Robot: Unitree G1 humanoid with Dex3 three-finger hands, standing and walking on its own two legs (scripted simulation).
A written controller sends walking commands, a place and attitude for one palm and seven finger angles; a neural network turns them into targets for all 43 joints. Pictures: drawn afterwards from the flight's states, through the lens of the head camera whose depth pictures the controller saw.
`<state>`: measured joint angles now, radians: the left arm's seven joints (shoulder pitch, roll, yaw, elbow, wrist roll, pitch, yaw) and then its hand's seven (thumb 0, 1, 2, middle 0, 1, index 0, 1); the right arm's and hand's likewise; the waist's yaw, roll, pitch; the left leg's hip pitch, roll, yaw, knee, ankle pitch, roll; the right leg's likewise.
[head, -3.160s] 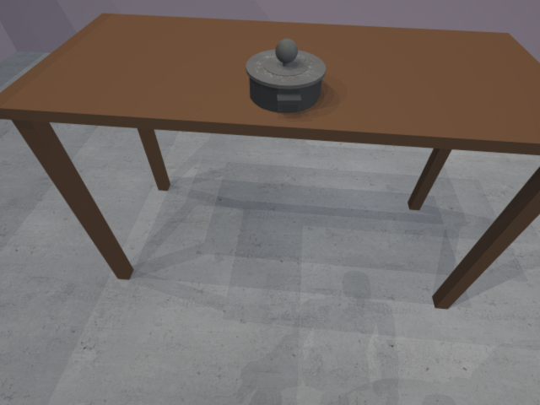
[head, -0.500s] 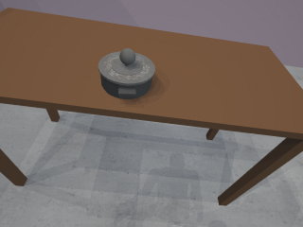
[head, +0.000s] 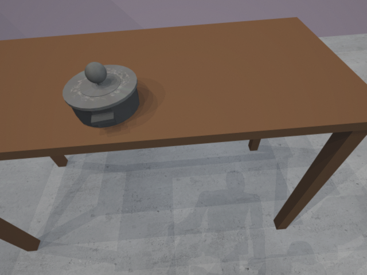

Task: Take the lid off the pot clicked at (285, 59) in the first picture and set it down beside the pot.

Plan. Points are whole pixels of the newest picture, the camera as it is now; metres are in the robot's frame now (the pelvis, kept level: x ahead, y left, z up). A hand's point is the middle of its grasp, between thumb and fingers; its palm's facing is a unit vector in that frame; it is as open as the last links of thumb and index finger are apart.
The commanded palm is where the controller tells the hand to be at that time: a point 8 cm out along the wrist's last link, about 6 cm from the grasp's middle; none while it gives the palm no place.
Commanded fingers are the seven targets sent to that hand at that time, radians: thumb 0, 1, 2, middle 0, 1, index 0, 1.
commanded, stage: look again from close up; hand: left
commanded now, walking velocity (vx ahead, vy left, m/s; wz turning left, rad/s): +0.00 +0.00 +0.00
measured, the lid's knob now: (95, 72) +0.54 +0.20 +0.18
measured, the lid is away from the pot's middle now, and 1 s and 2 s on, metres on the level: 0.00 0.00 0.00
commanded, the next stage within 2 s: shuffle to correct the standing spot in 1.20 s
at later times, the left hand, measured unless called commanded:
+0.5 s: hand out of the picture -0.01 +0.17 -0.16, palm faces +0.08 -0.97 -0.25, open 7.4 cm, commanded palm none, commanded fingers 0.00 0.90 0.90 -0.20 -0.30 -0.20 -0.30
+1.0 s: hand out of the picture -0.02 +0.18 -0.16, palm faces +0.08 -0.97 -0.21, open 7.4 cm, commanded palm none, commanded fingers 0.00 0.90 0.90 -0.20 -0.30 -0.20 -0.30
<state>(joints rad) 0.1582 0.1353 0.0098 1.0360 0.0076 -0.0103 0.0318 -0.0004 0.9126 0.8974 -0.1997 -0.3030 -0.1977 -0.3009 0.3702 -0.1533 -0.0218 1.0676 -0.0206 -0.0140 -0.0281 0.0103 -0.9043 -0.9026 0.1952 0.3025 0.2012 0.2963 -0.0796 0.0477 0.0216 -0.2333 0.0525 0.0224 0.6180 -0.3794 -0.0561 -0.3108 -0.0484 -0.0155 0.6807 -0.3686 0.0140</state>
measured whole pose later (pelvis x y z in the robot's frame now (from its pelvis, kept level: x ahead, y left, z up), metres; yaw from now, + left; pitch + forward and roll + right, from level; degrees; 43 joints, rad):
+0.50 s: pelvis -0.02 -0.02 +0.01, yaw +1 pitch -2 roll +1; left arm 0.30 0.17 0.03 1.05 0.01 0.01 0.03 0.00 0.91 0.90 -0.20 -0.30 -0.20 -0.30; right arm 0.29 -0.18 -0.02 1.07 -0.02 0.00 -0.03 0.01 -0.91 -0.90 0.19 0.30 0.20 0.30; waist 0.00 0.02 0.04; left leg -0.18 0.08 -0.02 0.52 -0.30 -0.08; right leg -0.25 -0.02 -0.06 0.60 -0.30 -0.03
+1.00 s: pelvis -0.04 +0.00 +0.01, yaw +1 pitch -1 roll +1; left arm 0.29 0.15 0.04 1.04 0.01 0.00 0.03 0.00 0.91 0.90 -0.20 -0.30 -0.20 -0.30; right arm 0.33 -0.11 -0.01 1.10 -0.02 -0.01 -0.03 0.01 -0.90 -0.90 0.20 0.30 0.20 0.30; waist -0.01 0.00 0.04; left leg -0.23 0.05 0.00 0.53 -0.28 -0.05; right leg -0.29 -0.05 -0.04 0.58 -0.26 0.00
